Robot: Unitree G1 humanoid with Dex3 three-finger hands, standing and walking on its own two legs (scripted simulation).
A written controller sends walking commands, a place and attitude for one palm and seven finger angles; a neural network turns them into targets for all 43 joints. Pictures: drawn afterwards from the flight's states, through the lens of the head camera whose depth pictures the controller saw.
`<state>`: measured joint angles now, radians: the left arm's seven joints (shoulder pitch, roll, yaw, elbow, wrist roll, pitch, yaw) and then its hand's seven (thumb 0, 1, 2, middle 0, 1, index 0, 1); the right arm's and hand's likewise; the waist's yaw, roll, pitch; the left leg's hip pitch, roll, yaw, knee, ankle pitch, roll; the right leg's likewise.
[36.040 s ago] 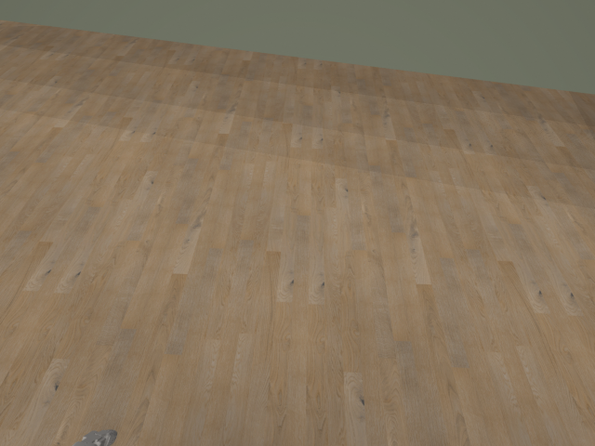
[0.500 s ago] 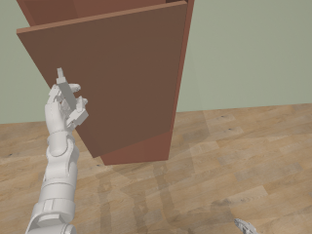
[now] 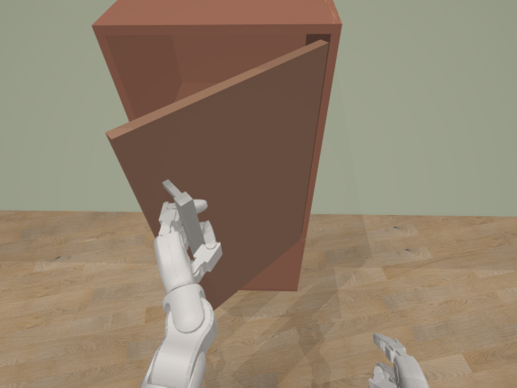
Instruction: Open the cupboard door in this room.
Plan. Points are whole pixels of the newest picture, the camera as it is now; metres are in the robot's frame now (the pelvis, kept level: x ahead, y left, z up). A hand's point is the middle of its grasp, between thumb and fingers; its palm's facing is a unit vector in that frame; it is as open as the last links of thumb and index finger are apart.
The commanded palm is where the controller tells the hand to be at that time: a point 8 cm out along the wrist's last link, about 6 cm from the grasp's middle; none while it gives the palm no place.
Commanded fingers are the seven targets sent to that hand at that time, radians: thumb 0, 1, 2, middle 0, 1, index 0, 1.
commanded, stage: open thumb and fingers to let go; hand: left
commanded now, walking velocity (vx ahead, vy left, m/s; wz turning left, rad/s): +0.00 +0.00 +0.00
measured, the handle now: (185, 222) +0.34 +0.14 +0.09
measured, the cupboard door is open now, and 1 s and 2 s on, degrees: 43 46 46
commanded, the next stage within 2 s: slide the hand sideways off the handle in 0.88 s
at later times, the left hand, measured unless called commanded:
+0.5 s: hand (218, 249) +0.29 +0.08 +0.09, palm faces +0.42 -0.91 -0.03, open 11.1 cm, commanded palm +0.25 +0.13 +0.08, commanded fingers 0.00 -0.50 0.30 -0.29 -1.15 -0.29 -1.15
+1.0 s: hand (220, 251) +0.29 +0.08 +0.09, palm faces +0.38 -0.92 -0.02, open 15.1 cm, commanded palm +0.25 +0.13 +0.08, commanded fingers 0.00 -0.50 0.30 -0.15 -0.30 -0.15 -0.30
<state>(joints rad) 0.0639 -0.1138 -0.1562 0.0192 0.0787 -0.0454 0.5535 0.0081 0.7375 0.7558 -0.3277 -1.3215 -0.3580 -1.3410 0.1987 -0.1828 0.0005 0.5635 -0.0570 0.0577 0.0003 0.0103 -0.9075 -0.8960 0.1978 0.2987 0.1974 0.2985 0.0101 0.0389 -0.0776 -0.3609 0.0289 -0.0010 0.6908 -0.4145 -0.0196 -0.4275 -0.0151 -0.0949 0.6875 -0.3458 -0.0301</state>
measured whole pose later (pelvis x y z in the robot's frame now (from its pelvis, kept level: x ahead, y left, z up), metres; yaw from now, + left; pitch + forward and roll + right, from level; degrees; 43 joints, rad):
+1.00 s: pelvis -0.03 +0.01 +0.00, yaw +0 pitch +2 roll +0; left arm -0.08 -0.12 -0.16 0.19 0.08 -0.06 0.60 -0.01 -0.50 0.30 -0.35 -0.57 -0.32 -0.62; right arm 0.17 -0.17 0.01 0.61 -0.06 0.07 -0.03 0.01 -0.91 -0.90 0.20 0.30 0.20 0.30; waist 0.01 0.03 -0.06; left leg -0.37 0.02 0.01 0.70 -0.37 -0.01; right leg -0.44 -0.02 -0.08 0.69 -0.30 -0.03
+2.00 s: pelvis -0.02 +0.00 -0.01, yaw +0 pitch +4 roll +0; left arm 0.37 0.16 0.05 -0.16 -0.18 -0.20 -0.11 -0.01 -0.50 0.30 -0.17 -0.31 -0.18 -0.31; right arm 0.24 -0.23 0.03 0.53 0.02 -0.14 -0.05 0.01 -0.91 -0.90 0.20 0.30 0.20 0.30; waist 0.02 0.04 -0.06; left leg -0.41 0.03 -0.01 0.76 -0.43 -0.02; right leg -0.47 -0.01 -0.10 0.75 -0.36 -0.03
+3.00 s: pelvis -0.01 +0.02 +0.01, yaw +0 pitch -2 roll -1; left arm 0.50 0.29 0.18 -0.38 -0.05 -0.05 0.08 -0.01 -0.23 0.41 -0.16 -0.30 -0.16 -0.30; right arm 0.23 -0.22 0.05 0.59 0.00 -0.20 -0.10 0.01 -0.91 -0.90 0.20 0.30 0.20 0.30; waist 0.05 0.06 -0.01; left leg -0.18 0.01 0.00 0.57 -0.36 0.01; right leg -0.23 -0.02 -0.09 0.53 -0.27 0.00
